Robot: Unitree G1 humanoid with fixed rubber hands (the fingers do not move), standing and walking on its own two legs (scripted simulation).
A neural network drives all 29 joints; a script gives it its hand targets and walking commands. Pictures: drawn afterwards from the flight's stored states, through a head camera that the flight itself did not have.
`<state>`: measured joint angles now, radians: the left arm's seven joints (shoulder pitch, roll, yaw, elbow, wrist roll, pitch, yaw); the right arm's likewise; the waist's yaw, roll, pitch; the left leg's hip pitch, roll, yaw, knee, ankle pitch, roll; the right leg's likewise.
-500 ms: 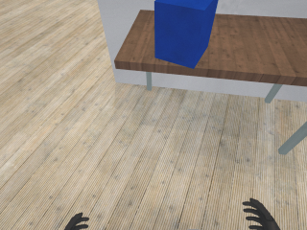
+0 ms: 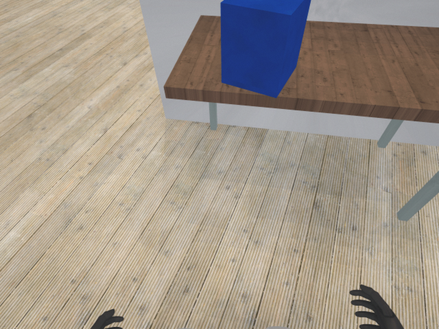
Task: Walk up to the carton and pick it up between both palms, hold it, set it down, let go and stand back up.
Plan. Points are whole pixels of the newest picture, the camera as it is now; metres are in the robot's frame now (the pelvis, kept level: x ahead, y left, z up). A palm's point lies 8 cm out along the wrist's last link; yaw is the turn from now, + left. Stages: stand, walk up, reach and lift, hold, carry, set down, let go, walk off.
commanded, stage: stand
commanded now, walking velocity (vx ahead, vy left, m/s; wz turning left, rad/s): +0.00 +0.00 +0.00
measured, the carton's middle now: (263, 39) +0.93 -0.12 +0.07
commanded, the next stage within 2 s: walk up in 1.06 s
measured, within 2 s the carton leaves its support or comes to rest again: neither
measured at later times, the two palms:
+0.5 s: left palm out of the picture +0.09 +0.26 -0.11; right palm out of the picture +0.13 -0.27 -0.08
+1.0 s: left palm out of the picture +0.06 +0.26 -0.11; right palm out of the picture +0.10 -0.28 -0.09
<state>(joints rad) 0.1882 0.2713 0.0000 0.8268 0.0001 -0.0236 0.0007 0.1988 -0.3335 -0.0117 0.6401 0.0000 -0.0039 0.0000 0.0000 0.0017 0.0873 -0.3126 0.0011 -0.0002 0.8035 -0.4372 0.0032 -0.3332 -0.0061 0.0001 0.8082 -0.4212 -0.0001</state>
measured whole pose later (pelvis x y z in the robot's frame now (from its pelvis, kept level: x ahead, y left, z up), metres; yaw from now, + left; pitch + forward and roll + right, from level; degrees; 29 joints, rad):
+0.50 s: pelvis -0.01 +0.00 +0.00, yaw +0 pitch -4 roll +0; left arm 0.19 0.28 0.00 0.86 0.00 -0.02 0.00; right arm 0.20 -0.33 -0.01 0.67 0.00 -0.01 0.00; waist 0.00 0.00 0.09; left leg -0.31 0.00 0.00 0.80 -0.43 0.00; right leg -0.33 -0.01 0.00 0.81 -0.41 0.00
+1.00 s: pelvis -0.02 +0.00 +0.00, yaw +0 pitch -4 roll +0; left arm 0.18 0.28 0.00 0.92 0.00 -0.02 0.00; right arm 0.20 -0.33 -0.01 0.73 0.00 -0.01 0.00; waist 0.00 0.00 0.09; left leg -0.31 0.00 0.00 0.76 -0.38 0.00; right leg -0.33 -0.01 0.00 0.76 -0.36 0.00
